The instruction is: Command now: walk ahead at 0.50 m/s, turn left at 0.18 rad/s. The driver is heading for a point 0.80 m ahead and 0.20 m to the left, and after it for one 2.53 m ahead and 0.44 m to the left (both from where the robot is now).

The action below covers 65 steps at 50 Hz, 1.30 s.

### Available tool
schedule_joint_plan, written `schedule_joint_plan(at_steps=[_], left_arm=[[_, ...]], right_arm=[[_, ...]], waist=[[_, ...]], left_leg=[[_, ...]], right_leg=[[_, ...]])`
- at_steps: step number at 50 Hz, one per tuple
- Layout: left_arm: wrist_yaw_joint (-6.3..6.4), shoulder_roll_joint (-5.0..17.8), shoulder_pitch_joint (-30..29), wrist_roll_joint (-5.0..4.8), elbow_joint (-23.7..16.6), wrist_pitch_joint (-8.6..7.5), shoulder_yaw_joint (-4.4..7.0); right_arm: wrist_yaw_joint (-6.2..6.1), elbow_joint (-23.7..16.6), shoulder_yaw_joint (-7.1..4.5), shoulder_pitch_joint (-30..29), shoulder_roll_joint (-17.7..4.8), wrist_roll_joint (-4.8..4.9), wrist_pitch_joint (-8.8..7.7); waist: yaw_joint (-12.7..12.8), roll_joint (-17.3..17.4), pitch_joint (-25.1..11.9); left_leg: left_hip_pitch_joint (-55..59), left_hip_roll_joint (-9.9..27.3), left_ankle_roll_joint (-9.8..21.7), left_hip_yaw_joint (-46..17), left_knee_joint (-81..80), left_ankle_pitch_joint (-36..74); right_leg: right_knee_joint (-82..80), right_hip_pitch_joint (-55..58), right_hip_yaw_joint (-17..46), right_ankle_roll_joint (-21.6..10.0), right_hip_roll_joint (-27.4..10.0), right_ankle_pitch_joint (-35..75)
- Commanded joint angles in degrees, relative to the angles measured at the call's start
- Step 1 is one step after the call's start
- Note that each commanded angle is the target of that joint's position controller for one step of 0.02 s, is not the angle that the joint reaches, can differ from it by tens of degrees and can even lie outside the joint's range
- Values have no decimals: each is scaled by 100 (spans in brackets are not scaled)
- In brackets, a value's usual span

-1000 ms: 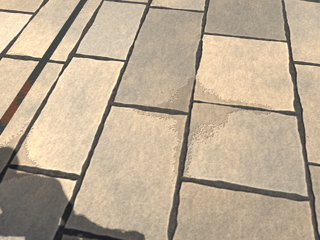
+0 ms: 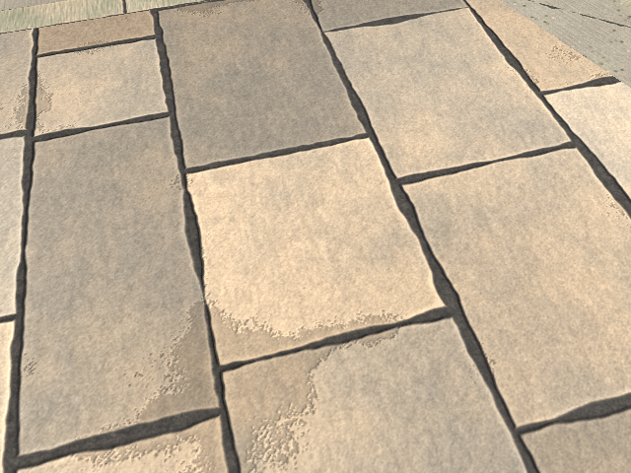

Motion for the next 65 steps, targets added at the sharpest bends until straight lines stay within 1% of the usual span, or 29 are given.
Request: schedule_joint_plan(at_steps=[1, 5, 10, 16, 19, 21, 22, 23, 24, 25, 26, 27, 28, 31, 36, 41, 44, 46, 47, 48, 49, 50, 51, 52, 53, 55, 57, 61, 65], left_arm=[[4, 517, 177, 33, -131, -241, 190], [123, 614, 342, 95, 157, -315, 245], [242, 754, 471, 54, 352, -273, 261], [314, 940, 894, -57, 646, -42, 322], [387, 1202, 681, -93, 583, 76, 374], [425, 1293, 462, -140, 524, 125, 369], [415, 954, 597, 3, 395, 44, 247], [305, 289, 996, 23, 116, -166, 32], [199, 799, 328, -156, 22, -405, 123], [163, 877, -56, -306, -138, -491, 137], [200, 797, -84, -216, -117, -508, 122], [244, 878, -58, -58, -58, -461, 179], [239, 887, 72, -13, -49, -377, 207], [262, 705, 80, 70, -122, -195, 184], [209, 412, -879, 49, -334, -198, 35], [50, 600, -1440, -73, -512, -285, 38], [-44, 707, -1319, -99, -578, -314, 63], [-46, 910, -410, -88, -341, -310, 186], [-27, 1141, 428, -49, -137, -295, 285], [-11, 1614, 1140, 14, -101, -282, 388], [-52, 1537, 1356, -127, 41, -237, 393], [-35, 1163, 1134, -203, -29, -203, 278], [2, 993, 849, -131, -144, -152, 233], [15, 955, 528, -52, -218, -117, 205], [32, 855, 334, -24, -300, -114, 161], [74, 910, 235, -3, -349, -91, 168], [137, 1075, 284, -23, -292, -68, 223], [308, 1213, 483, -171, -170, 162, 293], [462, 1166, 692, -186, -123, 392, 307]], right_arm=[[-37, -249, -147, 298, -407, -13, 111], [-66, -389, -157, -110, -273, -38, 213], [77, -636, -94, -867, -123, -96, 157], [313, -1206, -22, -1711, -34, -88, 147], [368, -1310, -156, -1273, -285, -64, 189], [281, -1007, -457, 229, -831, -52, 213], [137, -873, -621, 904, -1382, -76, 275], [143, -1057, -629, 579, -1686, -79, 209], [174, -1080, -483, 753, -1188, -127, 167], [175, -1081, -411, 558, -906, -141, 118], [190, -1138, -360, 147, -757, -106, 87], [170, -1229, -299, -199, -545, -116, 75], [141, -1332, -268, -358, -499, -173, 73], [53, -1362, -316, -315, -689, -150, 47], [-69, -1209, -304, 83, -714, -113, 99], [-37, -959, -282, 495, -784, -141, 82], [-74, -857, -315, 501, -876, -162, 135], [-104, -908, -312, 219, -917, -173, 180], [-128, -985, -254, 139, -814, -212, 190], [-135, -1170, -142, 544, -496, -300, 132], [-90, -1158, -62, 804, -322, -256, 20], [-16, -1245, -113, 414, -716, -142, -97], [30, -1377, -110, -159, -761, -64, -175], [23, -1456, -104, -471, -695, -155, -222], [-12, -1479, -154, -531, -735, -300, -210], [-62, -1512, -152, -319, -610, -364, -118], [-132, -1483, -109, -239, -452, -348, 1], [-190, -1564, -67, -771, -336, -314, 132], [-99, -1726, -59, -1507, -333, -252, 123]], waist=[[4, -545, -573], [34, -419, -135], [297, -399, 148], [555, -364, 404], [145, -716, -117], [-724, -625, -921], [-848, 297, -1416], [-186, 1390, -2090], [-632, 558, -2257], [-556, 321, -1506], [-214, -264, -907], [-12, -270, -699], [154, -123, -596], [264, -51, -449], [-165, 270, -308], [-475, 391, -105], [-332, 455, -44], [195, 433, -587], [576, 217, -1191], [560, -831, -1982], [488, -1999, -2228], [607, -1311, -1612], [628, -758, -983], [451, -266, -437], [285, -113, -340], [37, -352, -485], [-37, -439, -619], [118, -600, -849], [368, -748, -800]], left_leg=[[-827, 389, 2, -418, -62, 672], [-1494, 283, -101, -653, -791, 1569], [-1559, 135, -48, -258, -2352, 2769], [-1952, -7, 223, 331, -3181, 2020], [-824, -555, 548, 873, -3190, 1170], [1396, -960, 941, 834, -3761, 1413], [3113, 46, 1314, -772, -3874, 1630], [4764, 1381, 2511, -4226, -4726, 811], [4806, 1369, 2269, -4324, -5204, 601], [4165, 1183, 2012, -3420, -5211, 886], [3187, 909, 1797, -2714, -5248, 1507], [2527, 702, 1677, -2242, -5325, 2012], [2052, 565, 1655, -2044, -5458, 2300], [1350, 352, 1676, -1591, -5655, 2941], [1112, -74, 1213, -905, -5573, 2551], [2112, 514, 1136, -1201, -5368, 2189], [2816, 807, 983, -1177, -5049, 3101], [2804, 532, 771, -731, -4092, 5033], [2307, 252, 592, -432, -2974, 5103], [571, -413, 207, -74, -961, 3077], [-1143, -1109, -86, -239, 441, -844], [-1888, -715, -14, -688, 838, -770], [-1997, -482, 38, -582, 695, -318], [-1877, -326, 19, -454, 242, -26], [-1543, -177, -53, -415, -178, 154], [-1057, -161, -267, -332, -578, 110], [-919, -280, -456, -191, -1062, 263], [-532, -613, -590, -132, -2293, 1443], [-527, -810, -560, -313, -3275, 1873]], right_leg=[[-1770, 1116, 1389, -933, -1623, 1493], [-2060, 1155, 575, -785, -1539, 1911], [-2229, 1480, -142, -528, -1461, 1766], [-1697, 2647, -506, -438, -1844, 2711], [-584, 2752, -741, -244, -1826, 5402], [1541, 1987, -888, 25, -1524, 5446], [3424, 396, -857, 280, -1143, 2532], [5391, -1930, 119, 582, 183, -2153], [5566, -2522, 1183, 388, -108, -2011], [5235, -2734, 1121, 244, -349, -1554], [4637, -2506, 1055, 232, -611, -1160], [4150, -2136, 1026, 282, -790, -945], [3948, -1781, 1041, 341, -877, -796], [3213, -1568, 852, 636, -841, -429], [1007, -1236, 638, 771, -542, 1481], [272, -1581, 619, 419, -503, 1586], [125, -1728, 567, 67, -436, 780], [-84, -428, 250, -219, -64, 716], [23, 893, 584, -469, -263, 1063], [-59, 2883, 2654, -1192, -1423, 1002], [-946, 3934, 4916, -1873, -2135, -124], [-1169, 3689, 4803, -1592, -2051, -1104], [-1229, 2965, 4042, -1364, -1825, -965], [-1290, 2121, 3467, -1239, -1605, 132], [-1284, 1652, 3034, -1156, -1424, 1456], [-1193, 1225, 2530, -1185, -1219, 3466], [-1107, 982, 2114, -1183, -1074, 4438], [-866, 696, 1841, -754, -685, 4074], [-593, 1001, 2320, -497, -680, 3054]])
Keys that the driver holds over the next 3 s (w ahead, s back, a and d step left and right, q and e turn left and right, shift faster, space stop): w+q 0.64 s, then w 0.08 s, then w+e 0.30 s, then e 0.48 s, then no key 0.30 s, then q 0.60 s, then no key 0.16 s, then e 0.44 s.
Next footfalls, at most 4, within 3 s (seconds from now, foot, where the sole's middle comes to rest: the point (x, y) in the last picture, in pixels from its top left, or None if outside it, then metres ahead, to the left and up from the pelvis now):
0.42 left None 0.37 0.17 -0.77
0.94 right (294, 361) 0.71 0.09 -0.77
1.42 left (207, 306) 0.87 0.30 -0.77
1.80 right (310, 327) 0.80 0.05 -0.77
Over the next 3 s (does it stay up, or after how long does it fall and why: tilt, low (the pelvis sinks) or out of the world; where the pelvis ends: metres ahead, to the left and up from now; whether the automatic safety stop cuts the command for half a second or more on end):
stays up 0.80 0.20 -0.01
